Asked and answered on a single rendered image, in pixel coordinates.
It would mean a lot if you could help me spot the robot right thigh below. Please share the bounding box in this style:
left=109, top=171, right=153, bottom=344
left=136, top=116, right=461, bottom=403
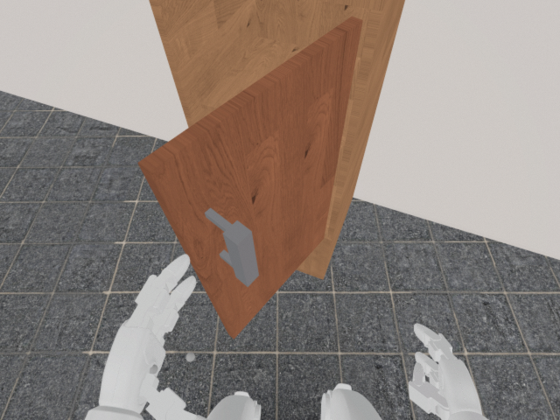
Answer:
left=320, top=388, right=382, bottom=420

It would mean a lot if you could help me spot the cupboard door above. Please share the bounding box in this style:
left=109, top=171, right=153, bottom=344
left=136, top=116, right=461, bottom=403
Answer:
left=138, top=17, right=363, bottom=339

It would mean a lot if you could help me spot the robot thigh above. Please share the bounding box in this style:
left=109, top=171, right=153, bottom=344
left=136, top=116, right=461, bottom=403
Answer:
left=207, top=395, right=261, bottom=420
left=320, top=388, right=382, bottom=420

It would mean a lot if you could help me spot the left robot hand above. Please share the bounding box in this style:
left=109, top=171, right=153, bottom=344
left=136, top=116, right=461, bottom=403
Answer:
left=99, top=254, right=208, bottom=420

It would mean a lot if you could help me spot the robot left thigh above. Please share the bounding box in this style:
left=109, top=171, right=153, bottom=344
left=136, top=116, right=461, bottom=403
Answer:
left=207, top=395, right=261, bottom=420

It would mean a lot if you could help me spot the right robot hand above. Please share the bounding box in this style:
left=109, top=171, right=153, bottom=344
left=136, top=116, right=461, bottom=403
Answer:
left=409, top=323, right=483, bottom=420

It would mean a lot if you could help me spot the handle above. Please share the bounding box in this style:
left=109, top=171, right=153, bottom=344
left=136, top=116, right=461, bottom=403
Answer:
left=205, top=207, right=259, bottom=287

